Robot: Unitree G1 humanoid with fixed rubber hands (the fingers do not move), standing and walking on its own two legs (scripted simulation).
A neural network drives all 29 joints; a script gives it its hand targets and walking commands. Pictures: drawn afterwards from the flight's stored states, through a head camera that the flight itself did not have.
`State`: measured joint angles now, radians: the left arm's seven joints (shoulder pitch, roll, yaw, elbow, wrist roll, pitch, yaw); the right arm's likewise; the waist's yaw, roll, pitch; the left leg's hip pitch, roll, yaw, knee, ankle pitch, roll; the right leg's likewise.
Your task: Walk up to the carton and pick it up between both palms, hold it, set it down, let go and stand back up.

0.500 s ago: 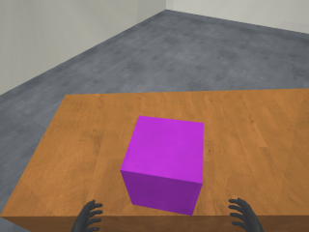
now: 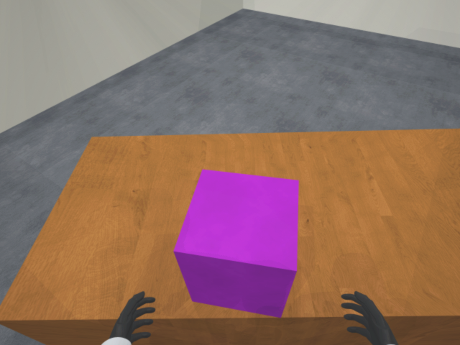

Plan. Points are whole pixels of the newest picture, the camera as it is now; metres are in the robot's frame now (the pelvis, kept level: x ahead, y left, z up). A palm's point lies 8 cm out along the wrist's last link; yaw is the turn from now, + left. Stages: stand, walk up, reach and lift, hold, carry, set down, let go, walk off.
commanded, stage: let go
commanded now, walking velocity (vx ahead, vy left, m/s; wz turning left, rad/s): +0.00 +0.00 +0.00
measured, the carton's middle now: (242, 244) +0.35 +0.01 -0.09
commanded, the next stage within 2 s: stand in 0.04 s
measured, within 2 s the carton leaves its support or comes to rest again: neither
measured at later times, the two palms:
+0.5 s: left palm out of the picture +0.04 +0.27 -0.10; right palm out of the picture +0.06 -0.24 -0.12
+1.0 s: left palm out of the picture +0.00 +0.28 -0.12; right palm out of the picture +0.02 -0.23 -0.13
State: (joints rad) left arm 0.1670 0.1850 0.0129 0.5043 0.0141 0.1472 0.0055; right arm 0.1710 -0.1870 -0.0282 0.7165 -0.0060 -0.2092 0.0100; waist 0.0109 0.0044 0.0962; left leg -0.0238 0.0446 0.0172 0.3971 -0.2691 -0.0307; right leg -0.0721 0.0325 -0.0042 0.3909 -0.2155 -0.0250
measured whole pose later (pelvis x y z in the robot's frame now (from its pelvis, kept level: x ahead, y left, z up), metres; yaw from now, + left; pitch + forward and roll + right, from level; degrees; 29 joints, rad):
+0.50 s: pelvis -0.03 +0.01 -0.01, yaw +1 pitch -3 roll +0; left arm 0.34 0.25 -0.01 0.71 0.01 -0.03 0.02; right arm 0.30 -0.26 -0.01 0.77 -0.01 -0.02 0.01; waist 0.01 0.03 0.03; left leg -0.16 0.01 0.01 0.49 -0.27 0.00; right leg -0.21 -0.01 -0.01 0.49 -0.22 0.00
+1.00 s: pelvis -0.04 +0.02 -0.01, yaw +1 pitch -3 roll +0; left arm 0.38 0.25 -0.01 0.77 0.01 -0.02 0.02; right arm 0.32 -0.26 0.00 0.80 -0.01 -0.01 0.00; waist 0.01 0.01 0.03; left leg -0.21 -0.01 0.01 0.52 -0.25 0.01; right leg -0.26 -0.02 0.00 0.52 -0.21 0.02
